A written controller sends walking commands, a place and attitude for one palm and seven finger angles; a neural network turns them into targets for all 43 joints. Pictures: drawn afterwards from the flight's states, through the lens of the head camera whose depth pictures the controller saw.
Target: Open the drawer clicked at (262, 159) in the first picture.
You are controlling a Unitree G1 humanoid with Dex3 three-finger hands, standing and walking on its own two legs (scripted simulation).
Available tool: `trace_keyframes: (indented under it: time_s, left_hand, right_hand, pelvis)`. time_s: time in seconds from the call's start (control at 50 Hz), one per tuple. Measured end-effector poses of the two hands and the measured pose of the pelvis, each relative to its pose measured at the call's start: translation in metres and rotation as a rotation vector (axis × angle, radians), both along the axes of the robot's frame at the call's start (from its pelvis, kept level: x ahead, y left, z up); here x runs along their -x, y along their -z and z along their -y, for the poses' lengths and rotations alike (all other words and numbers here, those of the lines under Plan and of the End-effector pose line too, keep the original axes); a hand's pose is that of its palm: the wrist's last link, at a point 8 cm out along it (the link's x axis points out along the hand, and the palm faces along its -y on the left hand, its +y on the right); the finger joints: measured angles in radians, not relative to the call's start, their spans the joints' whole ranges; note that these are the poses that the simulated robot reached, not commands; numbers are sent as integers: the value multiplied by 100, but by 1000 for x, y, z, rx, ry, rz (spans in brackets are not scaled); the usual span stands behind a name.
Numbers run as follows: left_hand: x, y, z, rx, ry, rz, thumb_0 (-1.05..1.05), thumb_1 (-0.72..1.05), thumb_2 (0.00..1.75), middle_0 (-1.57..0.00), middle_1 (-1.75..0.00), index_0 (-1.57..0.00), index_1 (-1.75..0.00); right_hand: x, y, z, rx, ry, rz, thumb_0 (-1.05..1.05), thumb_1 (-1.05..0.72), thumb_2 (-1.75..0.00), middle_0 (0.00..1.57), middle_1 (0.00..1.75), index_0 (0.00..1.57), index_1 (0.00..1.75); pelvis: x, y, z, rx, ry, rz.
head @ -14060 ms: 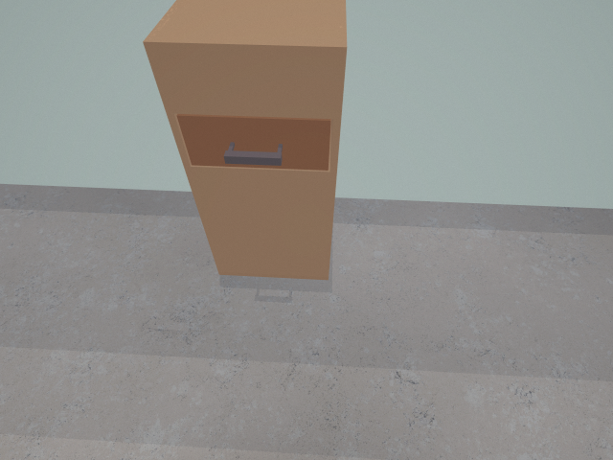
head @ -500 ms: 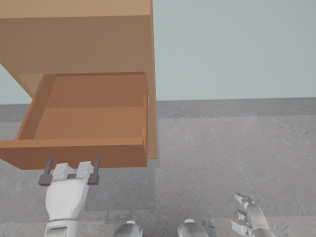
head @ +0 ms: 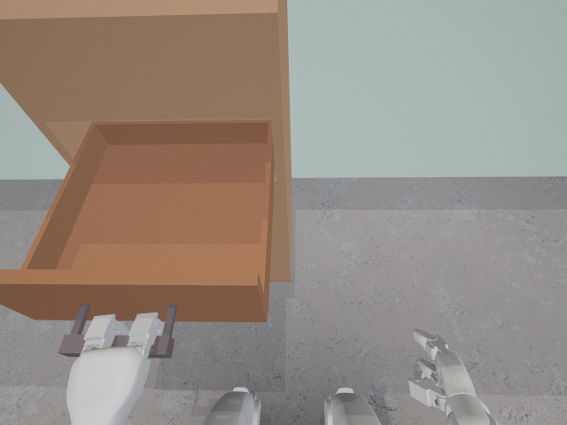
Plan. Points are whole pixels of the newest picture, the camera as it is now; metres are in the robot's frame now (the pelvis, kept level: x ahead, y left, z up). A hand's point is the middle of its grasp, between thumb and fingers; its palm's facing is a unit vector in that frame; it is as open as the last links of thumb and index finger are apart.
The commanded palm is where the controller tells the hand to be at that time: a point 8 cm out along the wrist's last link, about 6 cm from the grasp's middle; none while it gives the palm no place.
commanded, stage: pull the drawer open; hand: left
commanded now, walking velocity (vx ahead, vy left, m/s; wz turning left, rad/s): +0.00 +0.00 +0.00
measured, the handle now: (122, 329) +0.24 +0.25 -0.02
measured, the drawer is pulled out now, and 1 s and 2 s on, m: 0.30 0.30 0.30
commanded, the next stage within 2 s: open the thumb to release the handle in 0.20 s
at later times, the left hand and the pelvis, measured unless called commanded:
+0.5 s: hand (130, 374) +0.19 +0.23 -0.04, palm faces +0.02 -0.04 -1.00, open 6.5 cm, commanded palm +0.16 +0.23 +0.01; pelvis -0.02 +0.00 -0.01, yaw +2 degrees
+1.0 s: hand (129, 379) +0.18 +0.23 -0.04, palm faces +0.00 -0.07 -1.00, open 13.6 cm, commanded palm +0.16 +0.22 +0.01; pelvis -0.02 +0.00 +0.00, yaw +2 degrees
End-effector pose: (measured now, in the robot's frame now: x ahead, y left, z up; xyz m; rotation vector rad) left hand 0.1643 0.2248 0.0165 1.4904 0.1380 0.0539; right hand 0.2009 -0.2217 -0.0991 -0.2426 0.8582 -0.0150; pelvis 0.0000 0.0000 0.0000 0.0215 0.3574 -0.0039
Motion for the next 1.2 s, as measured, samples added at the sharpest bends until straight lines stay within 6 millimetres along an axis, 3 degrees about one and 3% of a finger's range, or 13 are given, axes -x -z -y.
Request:
trace_keyframes:
  time_s: [0.44,0.56,0.72,0.86,1.0,1.2]
  left_hand:
    - [-2,5,-2,-34,-47,66,0,66,77,-31,-131,-38,-130]
    - [-5,3,-3,-36,-101,46,0,46,71,-34,-130,-38,-130]
    - [-5,1,-5,-25,-79,14,0,0,51,-33,-126,-35,-125]
    - [-2,2,-6,-22,-60,33,0,-34,37,-30,-122,-33,-122]
    - [0,3,-4,-15,-69,48,0,-46,31,-29,-121,-32,-121]
    - [-5,4,-3,-24,-62,48,-1,-49,30,-30,-120,-32,-120]
  right_hand:
    - [19,18,11,32,11,-41,1,-90,-90,20,30,20,30]
    - [24,13,8,25,24,-49,1,-90,-89,20,30,20,30]
    - [26,0,6,33,27,-16,1,-90,-89,20,30,20,30]
    - [24,-1,8,41,22,-2,1,-90,-89,20,30,20,30]
    - [26,2,3,35,16,-10,1,-90,-90,20,30,20,30]
    - [28,3,-7,22,9,-21,1,-90,-89,20,30,20,30]
  pelvis:
    - [13,9,2,5,-25,-5]
    - [16,2,4,6,-32,17]
    - [18,-6,4,10,-35,30]
    - [20,-3,1,15,-36,32]
    - [22,-1,-3,15,-35,33]
    - [23,-3,-5,20,-40,38]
